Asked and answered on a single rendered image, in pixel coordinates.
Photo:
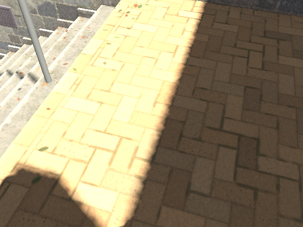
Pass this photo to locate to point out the stairs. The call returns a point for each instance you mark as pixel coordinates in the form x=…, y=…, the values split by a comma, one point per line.
x=22, y=84

